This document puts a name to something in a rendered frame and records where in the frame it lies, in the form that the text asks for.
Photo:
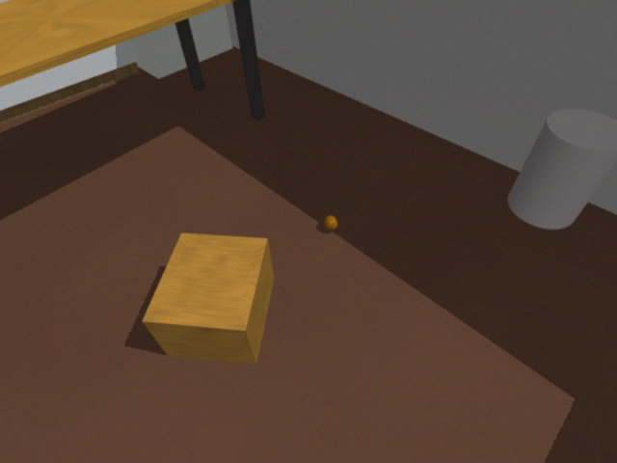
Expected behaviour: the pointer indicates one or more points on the table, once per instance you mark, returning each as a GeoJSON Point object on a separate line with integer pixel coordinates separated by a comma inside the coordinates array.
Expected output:
{"type": "Point", "coordinates": [37, 35]}

